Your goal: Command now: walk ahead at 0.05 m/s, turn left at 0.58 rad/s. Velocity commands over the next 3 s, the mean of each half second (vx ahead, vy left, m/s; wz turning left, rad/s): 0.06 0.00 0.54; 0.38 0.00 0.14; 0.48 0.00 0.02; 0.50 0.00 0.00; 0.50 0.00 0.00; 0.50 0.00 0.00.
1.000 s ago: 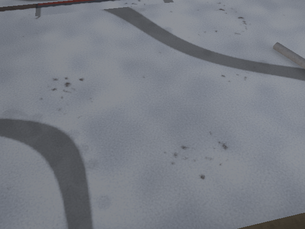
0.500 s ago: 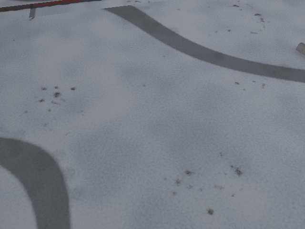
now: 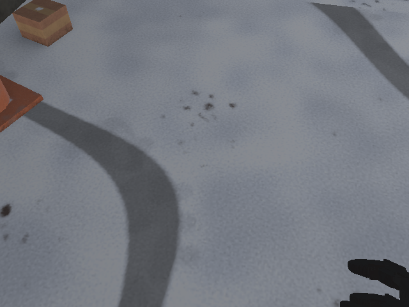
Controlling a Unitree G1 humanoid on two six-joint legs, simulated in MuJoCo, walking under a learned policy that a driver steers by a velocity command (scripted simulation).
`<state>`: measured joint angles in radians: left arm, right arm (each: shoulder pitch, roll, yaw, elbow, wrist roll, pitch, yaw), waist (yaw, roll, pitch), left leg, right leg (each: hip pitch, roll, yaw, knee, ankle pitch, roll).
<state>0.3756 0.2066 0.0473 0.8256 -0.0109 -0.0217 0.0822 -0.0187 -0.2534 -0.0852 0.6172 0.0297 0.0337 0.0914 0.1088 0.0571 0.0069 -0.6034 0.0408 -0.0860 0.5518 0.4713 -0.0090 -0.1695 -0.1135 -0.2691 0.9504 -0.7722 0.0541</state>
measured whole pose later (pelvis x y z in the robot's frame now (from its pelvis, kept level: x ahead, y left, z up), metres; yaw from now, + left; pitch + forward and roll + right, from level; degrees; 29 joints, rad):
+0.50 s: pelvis +0.13 +0.01 -0.11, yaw +18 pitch +1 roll -2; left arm 0.08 0.17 0.03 0.53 0.00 0.04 0.04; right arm 0.29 -0.22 -0.01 0.75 0.02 0.06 -0.07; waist -0.04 -0.07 0.00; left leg -0.38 -0.11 -0.23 0.61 -0.24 0.04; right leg -0.74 0.01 0.10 1.18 -0.13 0.15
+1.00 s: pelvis +0.32 -0.01 -0.09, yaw +19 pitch +4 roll +3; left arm 0.59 0.17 0.04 0.88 -0.01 -0.07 0.02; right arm 0.09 -0.22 -0.07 0.70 0.01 -0.05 0.03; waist 0.09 0.03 -0.01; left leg -0.74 0.02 -0.04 0.72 0.13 0.00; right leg 0.01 0.02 0.04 0.29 -0.35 -0.06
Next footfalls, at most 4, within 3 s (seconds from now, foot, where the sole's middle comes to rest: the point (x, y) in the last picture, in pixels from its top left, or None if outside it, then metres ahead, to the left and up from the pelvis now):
0.08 left None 0.19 0.12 -0.87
0.64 right None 0.26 -0.12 -0.87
1.14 left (184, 303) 0.52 0.18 -0.87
1.64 right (230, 216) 0.88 0.04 -0.87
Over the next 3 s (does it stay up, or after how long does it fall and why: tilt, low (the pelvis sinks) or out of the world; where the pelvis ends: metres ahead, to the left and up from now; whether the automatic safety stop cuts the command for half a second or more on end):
stays up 1.35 0.30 -0.09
